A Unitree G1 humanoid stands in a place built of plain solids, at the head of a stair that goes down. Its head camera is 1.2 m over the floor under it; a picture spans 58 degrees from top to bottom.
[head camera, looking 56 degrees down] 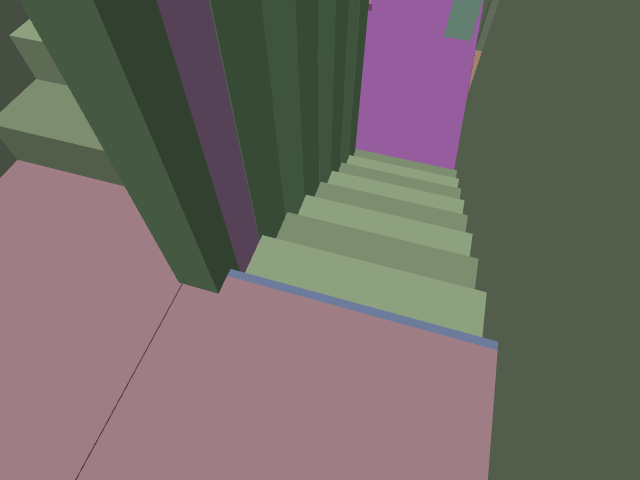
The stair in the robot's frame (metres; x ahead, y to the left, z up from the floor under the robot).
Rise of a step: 0.18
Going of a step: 0.26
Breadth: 0.85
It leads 17 degrees to the right of straight ahead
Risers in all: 9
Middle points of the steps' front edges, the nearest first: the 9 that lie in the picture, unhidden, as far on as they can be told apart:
0.58 -0.11 0.00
0.83 -0.18 -0.17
1.08 -0.26 -0.35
1.32 -0.33 -0.53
1.57 -0.41 -0.70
1.82 -0.49 -0.88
2.07 -0.56 -1.05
2.32 -0.64 -1.23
2.57 -0.71 -1.41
